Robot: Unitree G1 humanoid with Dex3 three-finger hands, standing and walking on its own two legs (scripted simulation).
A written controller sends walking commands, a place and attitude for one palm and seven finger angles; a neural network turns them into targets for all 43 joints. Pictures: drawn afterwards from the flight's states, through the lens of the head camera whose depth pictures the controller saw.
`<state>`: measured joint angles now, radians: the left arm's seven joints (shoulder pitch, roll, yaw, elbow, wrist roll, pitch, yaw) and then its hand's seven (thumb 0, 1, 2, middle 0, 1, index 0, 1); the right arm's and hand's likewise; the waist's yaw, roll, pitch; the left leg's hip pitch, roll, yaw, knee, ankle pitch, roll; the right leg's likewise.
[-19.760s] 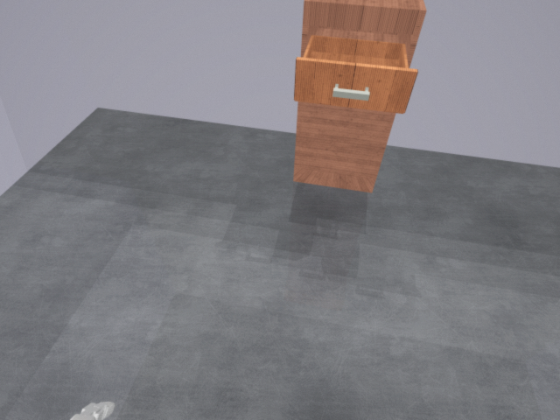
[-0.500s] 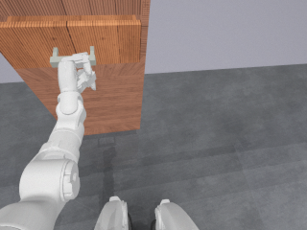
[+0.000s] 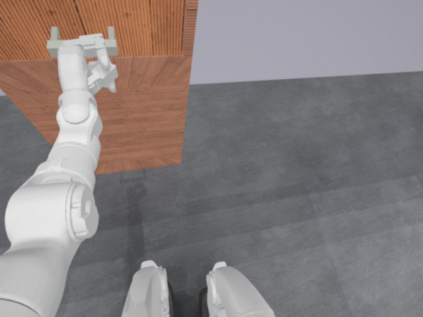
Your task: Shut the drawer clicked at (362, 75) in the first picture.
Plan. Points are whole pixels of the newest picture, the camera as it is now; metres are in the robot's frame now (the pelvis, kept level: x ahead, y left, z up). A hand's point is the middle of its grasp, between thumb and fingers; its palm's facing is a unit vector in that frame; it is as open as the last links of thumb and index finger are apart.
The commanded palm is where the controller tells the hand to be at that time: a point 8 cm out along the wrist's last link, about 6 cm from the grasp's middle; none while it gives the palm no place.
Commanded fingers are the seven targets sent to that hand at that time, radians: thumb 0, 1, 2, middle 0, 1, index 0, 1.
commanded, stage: push the drawer shut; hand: left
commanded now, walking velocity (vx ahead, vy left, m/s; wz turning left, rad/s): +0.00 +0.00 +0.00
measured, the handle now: (84, 40) +0.62 +0.18 +0.06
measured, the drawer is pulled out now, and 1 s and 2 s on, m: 0.00 0.00 0.00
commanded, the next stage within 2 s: pull the fist back off the drawer in 0.06 s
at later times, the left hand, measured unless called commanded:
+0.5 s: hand (113, 68) +0.55 +0.12 +0.07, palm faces +0.09 -0.99 -0.03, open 2.8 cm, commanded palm +0.53 +0.13 +0.07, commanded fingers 0.00 0.90 0.90 -1.40 -1.60 -1.40 -1.60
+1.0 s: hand (111, 76) +0.53 +0.12 +0.07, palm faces +0.13 -0.99 -0.03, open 3.3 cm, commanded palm +0.47 +0.16 +0.08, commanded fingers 0.00 0.90 0.90 -1.40 -1.60 -1.40 -1.60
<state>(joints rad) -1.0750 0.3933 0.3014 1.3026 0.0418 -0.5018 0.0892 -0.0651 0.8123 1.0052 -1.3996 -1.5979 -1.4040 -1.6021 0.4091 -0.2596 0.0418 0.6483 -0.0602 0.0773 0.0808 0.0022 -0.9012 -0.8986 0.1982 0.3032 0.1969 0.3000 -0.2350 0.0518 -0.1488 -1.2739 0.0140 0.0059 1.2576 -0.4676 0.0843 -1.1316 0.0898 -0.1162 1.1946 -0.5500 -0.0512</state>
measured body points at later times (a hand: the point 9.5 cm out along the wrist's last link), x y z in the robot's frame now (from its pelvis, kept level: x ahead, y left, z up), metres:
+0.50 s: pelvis -0.03 +0.01 -0.01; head +0.13 +0.06 +0.40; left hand +0.54 +0.17 +0.07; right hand -0.07 -0.25 -0.10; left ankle +0.05 +0.07 -0.62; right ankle +0.00 -0.10 -0.62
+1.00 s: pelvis +0.03 +0.00 +0.02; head +0.16 +0.02 +0.45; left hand +0.52 +0.18 +0.07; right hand +0.04 -0.26 -0.10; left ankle +0.05 +0.07 -0.62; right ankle +0.00 -0.10 -0.62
